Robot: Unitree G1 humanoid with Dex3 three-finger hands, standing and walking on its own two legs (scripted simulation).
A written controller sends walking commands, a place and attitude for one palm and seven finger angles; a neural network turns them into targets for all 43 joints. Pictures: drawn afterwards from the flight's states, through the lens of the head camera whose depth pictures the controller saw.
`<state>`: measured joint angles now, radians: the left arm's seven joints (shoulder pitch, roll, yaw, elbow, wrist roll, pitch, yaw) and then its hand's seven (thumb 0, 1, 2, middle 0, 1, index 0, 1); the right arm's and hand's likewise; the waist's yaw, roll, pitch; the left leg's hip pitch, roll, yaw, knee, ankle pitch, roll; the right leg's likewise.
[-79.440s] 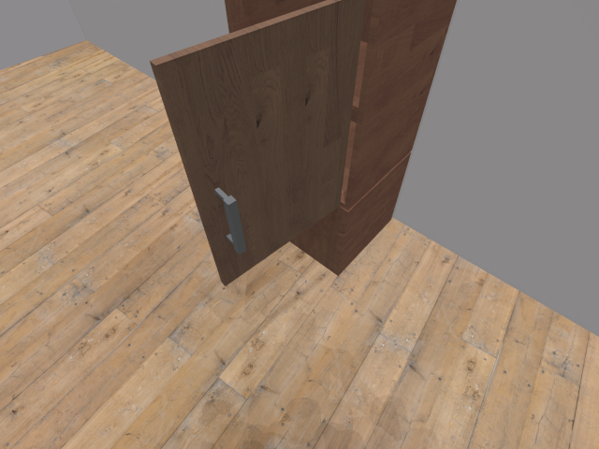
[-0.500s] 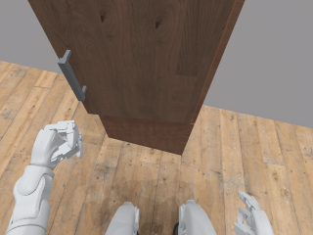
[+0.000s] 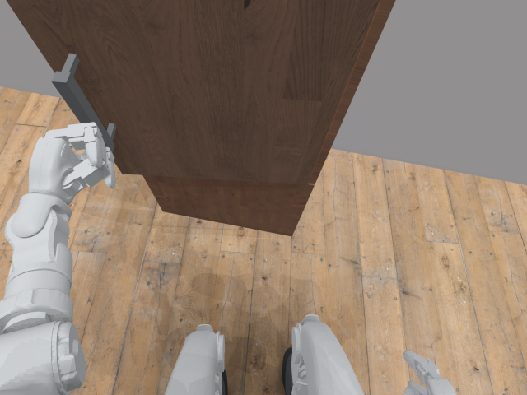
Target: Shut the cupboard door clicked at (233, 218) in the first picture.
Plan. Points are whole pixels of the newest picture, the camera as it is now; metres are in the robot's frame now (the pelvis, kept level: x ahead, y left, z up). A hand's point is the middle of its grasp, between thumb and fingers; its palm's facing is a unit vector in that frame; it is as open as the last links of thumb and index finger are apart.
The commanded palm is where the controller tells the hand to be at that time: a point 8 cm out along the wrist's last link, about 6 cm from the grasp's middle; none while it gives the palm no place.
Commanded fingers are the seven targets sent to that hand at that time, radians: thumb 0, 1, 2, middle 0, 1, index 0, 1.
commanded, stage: bring the fist close to the handle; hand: left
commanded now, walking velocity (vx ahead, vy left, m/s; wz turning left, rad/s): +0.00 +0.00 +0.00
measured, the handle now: (91, 109) +0.54 +0.27 +0.04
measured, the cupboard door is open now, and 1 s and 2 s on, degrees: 9 5 0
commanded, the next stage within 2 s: push the door shut along its arc in 0.42 s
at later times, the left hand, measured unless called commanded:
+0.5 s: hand (111, 162) +0.44 +0.22 +0.04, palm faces -0.06 -1.00 -0.04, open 3.1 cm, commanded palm +0.42 +0.27 +0.04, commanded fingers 0.00 0.90 0.90 -1.30 -1.50 -1.30 -1.50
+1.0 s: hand (118, 132) +0.49 +0.22 +0.04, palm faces -0.16 -0.99 -0.05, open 3.1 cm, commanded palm +0.49 +0.25 +0.04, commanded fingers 0.00 0.90 0.90 -1.30 -1.50 -1.30 -1.50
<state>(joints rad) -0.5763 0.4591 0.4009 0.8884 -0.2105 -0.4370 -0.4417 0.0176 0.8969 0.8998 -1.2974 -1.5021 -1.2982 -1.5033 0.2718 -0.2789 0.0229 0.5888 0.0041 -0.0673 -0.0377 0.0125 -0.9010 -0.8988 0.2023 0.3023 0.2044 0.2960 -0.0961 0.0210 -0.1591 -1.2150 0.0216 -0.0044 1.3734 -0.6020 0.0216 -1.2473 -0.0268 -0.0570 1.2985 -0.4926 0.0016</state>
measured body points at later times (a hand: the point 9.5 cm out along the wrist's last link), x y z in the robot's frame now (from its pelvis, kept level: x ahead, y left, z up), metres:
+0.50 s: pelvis +0.00 +0.00 +0.00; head +0.14 +0.01 +0.43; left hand +0.44 +0.27 +0.04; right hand +0.09 -0.27 -0.11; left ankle +0.02 +0.10 -0.60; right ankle +0.06 -0.13 -0.60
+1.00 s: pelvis -0.01 -0.01 -0.02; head +0.16 +0.02 +0.40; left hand +0.49 +0.27 +0.05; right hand +0.05 -0.28 -0.13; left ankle +0.02 +0.10 -0.60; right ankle +0.06 -0.13 -0.60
